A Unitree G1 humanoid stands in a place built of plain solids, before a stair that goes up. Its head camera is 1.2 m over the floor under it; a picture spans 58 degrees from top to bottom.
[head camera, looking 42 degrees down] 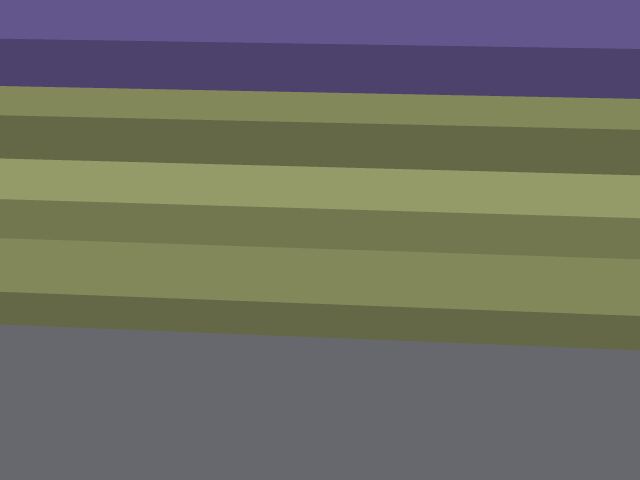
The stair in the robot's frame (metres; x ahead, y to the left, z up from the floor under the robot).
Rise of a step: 0.17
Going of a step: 0.25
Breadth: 6.67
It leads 3 degrees to the right of straight ahead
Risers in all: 4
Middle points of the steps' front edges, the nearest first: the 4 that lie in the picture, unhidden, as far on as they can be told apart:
0.81 -0.84 0.17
1.06 -0.86 0.35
1.30 -0.87 0.52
1.55 -0.88 0.69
